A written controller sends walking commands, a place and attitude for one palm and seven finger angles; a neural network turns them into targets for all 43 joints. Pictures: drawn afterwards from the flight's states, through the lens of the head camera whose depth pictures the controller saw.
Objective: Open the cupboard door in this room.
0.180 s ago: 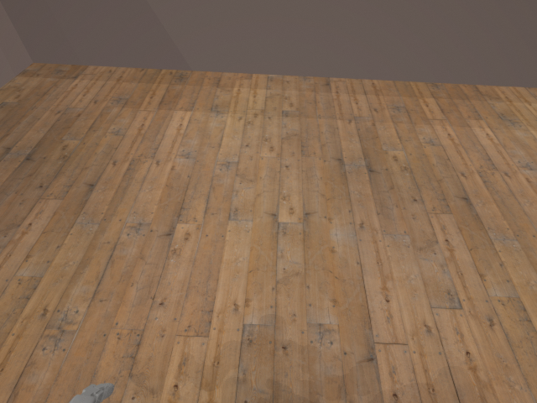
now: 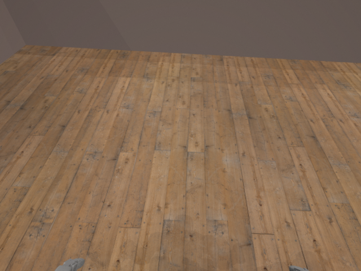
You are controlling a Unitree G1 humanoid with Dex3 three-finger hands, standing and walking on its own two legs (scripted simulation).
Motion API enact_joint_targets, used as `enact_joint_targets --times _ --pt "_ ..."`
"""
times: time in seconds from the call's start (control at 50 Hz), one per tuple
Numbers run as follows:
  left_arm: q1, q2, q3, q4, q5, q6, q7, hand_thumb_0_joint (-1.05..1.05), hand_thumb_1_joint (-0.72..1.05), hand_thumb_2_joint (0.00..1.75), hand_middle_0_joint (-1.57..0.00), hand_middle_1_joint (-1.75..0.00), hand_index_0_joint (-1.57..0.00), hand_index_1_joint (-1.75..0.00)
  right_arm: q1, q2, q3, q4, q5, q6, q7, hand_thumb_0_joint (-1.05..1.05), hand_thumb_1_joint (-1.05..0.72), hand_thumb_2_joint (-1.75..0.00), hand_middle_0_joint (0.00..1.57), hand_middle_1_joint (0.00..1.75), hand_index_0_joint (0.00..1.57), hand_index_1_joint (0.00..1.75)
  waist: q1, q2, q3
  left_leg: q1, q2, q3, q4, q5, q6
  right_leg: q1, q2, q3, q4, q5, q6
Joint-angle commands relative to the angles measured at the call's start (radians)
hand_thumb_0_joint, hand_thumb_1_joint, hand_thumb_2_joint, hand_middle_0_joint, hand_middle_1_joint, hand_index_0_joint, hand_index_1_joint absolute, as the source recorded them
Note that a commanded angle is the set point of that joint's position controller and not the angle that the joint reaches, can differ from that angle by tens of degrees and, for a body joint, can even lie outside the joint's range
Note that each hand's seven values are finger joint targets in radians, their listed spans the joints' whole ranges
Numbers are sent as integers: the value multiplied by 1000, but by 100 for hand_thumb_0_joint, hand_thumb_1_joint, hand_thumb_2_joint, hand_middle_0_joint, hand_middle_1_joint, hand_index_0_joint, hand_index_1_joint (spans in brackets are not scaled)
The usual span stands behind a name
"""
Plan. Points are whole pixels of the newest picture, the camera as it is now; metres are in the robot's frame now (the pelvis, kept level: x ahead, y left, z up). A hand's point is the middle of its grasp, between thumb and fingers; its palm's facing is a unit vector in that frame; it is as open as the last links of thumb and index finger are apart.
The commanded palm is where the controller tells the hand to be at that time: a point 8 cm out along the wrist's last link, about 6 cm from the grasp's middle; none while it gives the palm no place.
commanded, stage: stand and wait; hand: left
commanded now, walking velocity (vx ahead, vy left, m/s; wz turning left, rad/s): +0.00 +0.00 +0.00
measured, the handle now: out of the picture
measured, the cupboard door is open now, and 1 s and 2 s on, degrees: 0 0 0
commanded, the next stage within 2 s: turn or walk to find it in 0.72 s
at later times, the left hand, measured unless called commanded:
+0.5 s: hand out of the picture +0.05 +0.24 -0.15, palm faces -0.03 -0.94 -0.33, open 7.3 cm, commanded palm none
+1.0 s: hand out of the picture +0.04 +0.23 -0.16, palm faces +0.03 -0.95 -0.30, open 7.3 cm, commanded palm none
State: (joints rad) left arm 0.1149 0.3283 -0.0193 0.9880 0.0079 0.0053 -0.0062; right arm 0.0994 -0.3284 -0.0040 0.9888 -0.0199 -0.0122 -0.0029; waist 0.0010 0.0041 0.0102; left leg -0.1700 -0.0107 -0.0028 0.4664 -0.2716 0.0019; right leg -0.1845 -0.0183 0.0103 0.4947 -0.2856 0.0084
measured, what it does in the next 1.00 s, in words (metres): stands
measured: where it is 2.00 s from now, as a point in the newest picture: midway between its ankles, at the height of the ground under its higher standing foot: outside the picture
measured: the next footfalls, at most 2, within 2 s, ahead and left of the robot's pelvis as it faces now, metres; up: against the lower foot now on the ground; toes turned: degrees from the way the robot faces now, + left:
right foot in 1.44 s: -0.02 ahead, -0.13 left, +0.00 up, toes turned +14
left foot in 1.86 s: -0.11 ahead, +0.10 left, +0.00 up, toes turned +31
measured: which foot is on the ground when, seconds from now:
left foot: down 0.00-1.00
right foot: down 0.00-1.00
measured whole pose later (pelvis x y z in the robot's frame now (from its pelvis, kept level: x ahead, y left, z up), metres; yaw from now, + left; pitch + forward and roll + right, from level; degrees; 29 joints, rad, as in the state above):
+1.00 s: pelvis -0.03 +0.00 +0.00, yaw +3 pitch -1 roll +0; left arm 0.14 0.29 0.00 1.02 0.01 0.03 0.01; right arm 0.17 -0.29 -0.01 1.06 -0.01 0.03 0.00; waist -0.01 0.01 0.04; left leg -0.26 -0.02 -0.06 0.52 -0.24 -0.01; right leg -0.23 -0.02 -0.05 0.50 -0.25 0.01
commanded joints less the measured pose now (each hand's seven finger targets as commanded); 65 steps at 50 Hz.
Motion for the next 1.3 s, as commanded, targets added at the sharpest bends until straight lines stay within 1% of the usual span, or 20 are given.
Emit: enact_joint_targets --times 0.0,0.18,0.3,0.36,0.42,0.5,0.66,0.76,0.84,0.88,0.98,1.02,1.04,1.06,1.08,1.1,1.12,1.16,1.2,1.28 --pt "-48 220 59 -62 4 -27 18 0 90 90 -20 -30 -20 -30 -47 -212 -48 -58 2 -25 -14 0 -90 -90 20 30 20 30 -4 -18 -66 26 115 -81 -73 267 36 15 -96 73 -82 244 -42" --pt "-42 219 59 -29 2 -30 15 0 90 90 -20 -30 -20 -30 -52 -208 -45 -20 5 -22 -13 0 -90 -90 20 30 20 30 -1 -20 -50 26 114 -85 -96 206 30 17 -106 89 -130 199 -44" --pt "-34 224 58 -6 1 -32 15 0 90 90 -20 -30 -20 -30 -46 -213 -44 6 7 -22 -12 0 -90 -90 20 30 20 30 -1 -12 -59 39 118 -90 -103 204 28 26 -106 95 -146 196 -44" --pt "-32 226 57 8 1 -34 15 0 90 90 -20 -30 -20 -30 -41 -215 -42 20 8 -22 -13 0 -90 -90 20 30 20 30 -1 -27 -61 42 120 -87 -109 205 26 34 -110 98 -154 205 -46" --pt "-33 228 55 17 0 -32 14 0 90 90 -20 -30 -20 -30 -40 -218 -41 30 8 -21 -12 0 -90 -90 20 30 20 30 0 -7 -38 33 122 -89 -122 181 25 22 -107 99 -163 171 -44" --pt "-30 227 56 23 1 -31 14 0 90 90 -20 -30 -20 -30 -31 -223 -40 39 9 -23 -11 0 -90 -90 20 30 20 30 -1 -15 -50 38 126 -93 -131 176 26 29 -103 98 -167 158 -43" --pt "-38 227 54 30 2 -29 13 0 90 90 -20 -30 -20 -30 -28 -225 -37 52 8 -24 -11 0 -90 -90 20 30 20 30 1 -18 -16 16 125 -100 -154 145 25 17 -100 103 -185 113 -40" --pt "-33 219 59 24 3 -25 14 0 90 90 -20 -30 -20 -30 -24 -218 -37 46 7 -20 -7 0 -90 -90 20 30 20 30 2 -13 -14 -11 121 -111 -136 161 27 21 -107 83 -167 100 -33" --pt "21 132 48 19 3 1 25 0 90 90 -20 -30 -20 -30 25 -113 -21 37 5 5 -2 0 -90 -90 20 30 20 30 6 -29 -22 -79 107 -109 -75 177 15 24 -127 68 -127 97 -15" --pt "40 126 49 8 5 11 29 0 90 90 -20 -30 -20 -30 40 -92 -20 24 4 17 0 0 -90 -90 20 30 20 30 9 -54 -12 -119 90 -100 -32 176 8 18 -150 73 -120 99 -20" --pt "52 149 68 -45 9 18 38 0 90 90 -20 -30 -20 -30 89 -78 -41 -10 6 35 0 0 -90 -90 20 30 20 30 0 -133 -50 -132 50 -52 150 128 -2 -19 -258 99 -109 162 -89" --pt "38 142 71 -68 12 20 41 0 90 90 -20 -30 -20 -30 117 -66 -48 -19 8 37 1 0 -90 -90 20 30 20 30 -16 -123 -46 -115 53 -55 151 110 1 -60 -265 70 -63 179 -94" --pt "26 133 72 -79 13 22 42 0 90 90 -20 -30 -20 -30 136 -65 -52 -20 7 36 3 0 -90 -90 20 30 20 30 -25 -93 -48 -97 68 -83 106 148 10 -86 -238 32 -19 143 -75" --pt "19 112 71 -93 12 26 40 0 90 90 -20 -30 -20 -30 146 -83 -55 -25 3 34 5 0 -90 -90 20 30 20 30 -31 -4 -37 -94 105 -170 44 202 33 -129 -169 -24 60 61 -36" --pt "9 74 68 -103 7 30 39 0 90 90 -20 -30 -20 -30 155 -115 -63 -34 -5 30 4 0 -90 -90 20 30 20 30 -39 144 -1 -131 189 -355 -85 220 90 -162 -53 -93 205 -66 16" --pt "3 55 65 -118 7 28 40 0 90 90 -20 -30 -20 -30 169 -141 -73 -41 -3 24 -1 0 -90 -90 20 30 20 30 -39 236 13 -116 272 -512 -179 305 169 -220 4 -79 366 -235 32" --pt "15 55 70 -117 9 29 44 0 90 90 -20 -30 -20 -30 175 -143 -76 -42 0 23 -11 0 -90 -90 20 30 20 30 -36 224 1 -87 287 -544 -194 336 209 -253 -8 -12 483 -285 25" --pt "41 45 77 -105 8 29 41 0 90 90 -20 -30 -20 -30 155 -120 -79 -55 2 22 -21 0 -90 -90 20 30 20 30 -17 190 -37 -47 251 -489 -156 334 210 -292 -23 29 550 -239 26" --pt "49 20 75 -102 6 24 35 0 90 90 -20 -30 -20 -30 144 -108 -81 -67 0 23 -25 0 -90 -90 20 30 20 30 -14 153 -67 -8 208 -428 -120 359 195 -287 -16 13 508 -210 35" --pt "58 -24 73 -115 -3 21 36 0 90 90 -20 -30 -20 -30 180 -98 -95 -67 -5 33 -27 0 -90 -90 20 30 20 30 -34 144 -111 50 190 -457 -100 395 194 -228 15 4 325 -212 39"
